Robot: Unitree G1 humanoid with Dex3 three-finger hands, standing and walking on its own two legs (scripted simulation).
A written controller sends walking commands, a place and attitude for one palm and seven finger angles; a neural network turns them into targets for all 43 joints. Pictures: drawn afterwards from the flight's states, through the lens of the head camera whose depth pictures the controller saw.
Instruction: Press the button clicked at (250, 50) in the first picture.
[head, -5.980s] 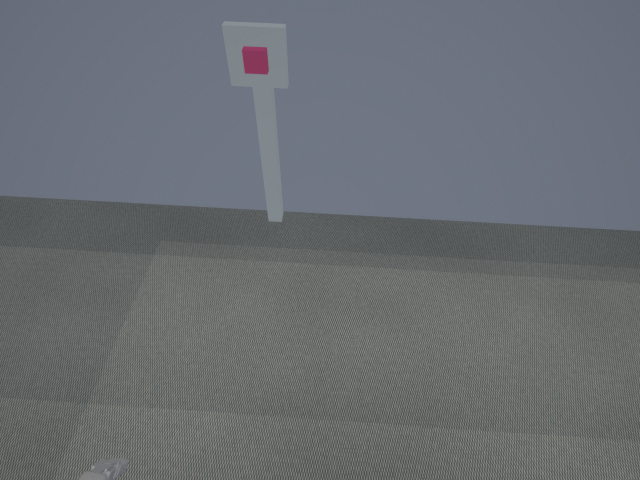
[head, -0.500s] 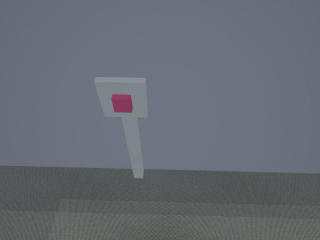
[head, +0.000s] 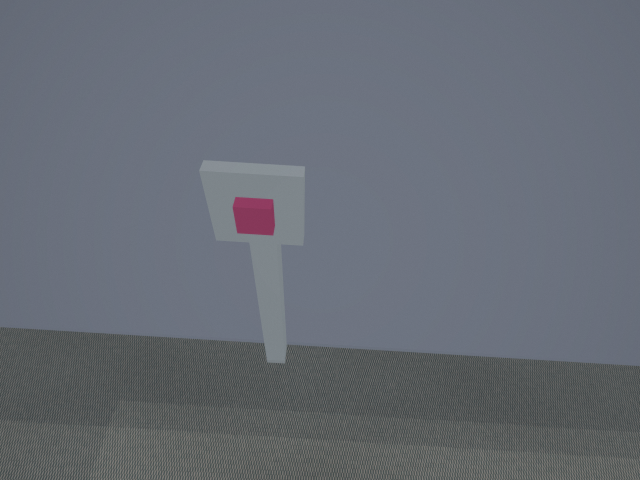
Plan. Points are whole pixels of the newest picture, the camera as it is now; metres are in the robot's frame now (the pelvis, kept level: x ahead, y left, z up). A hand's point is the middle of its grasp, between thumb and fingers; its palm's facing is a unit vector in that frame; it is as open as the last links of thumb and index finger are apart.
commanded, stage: shuffle to correct the standing spot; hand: left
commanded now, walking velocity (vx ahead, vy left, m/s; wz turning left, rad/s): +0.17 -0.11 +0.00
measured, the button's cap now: (255, 215) +0.56 +0.15 -0.04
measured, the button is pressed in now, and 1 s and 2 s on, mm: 0 0 0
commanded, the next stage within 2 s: come to a stop and stand still in 0.24 s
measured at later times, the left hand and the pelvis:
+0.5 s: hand out of the picture -0.01 +0.13 -0.19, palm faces +0.05 -0.99 -0.13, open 7.4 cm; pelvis +0.07 -0.02 -0.01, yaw -1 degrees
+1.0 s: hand out of the picture +0.11 +0.13 -0.17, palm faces -0.02 -0.97 -0.23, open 7.3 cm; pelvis +0.05 -0.05 +0.00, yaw -2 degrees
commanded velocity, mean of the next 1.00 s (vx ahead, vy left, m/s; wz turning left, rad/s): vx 0.00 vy -0.04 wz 0.00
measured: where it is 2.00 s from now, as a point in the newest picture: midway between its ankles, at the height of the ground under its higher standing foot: outside the picture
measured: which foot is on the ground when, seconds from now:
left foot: down 0.00-0.30, up 0.32-0.46, down 0.48-1.00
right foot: down 0.00-0.52, up 0.54-0.84, down 0.86-1.00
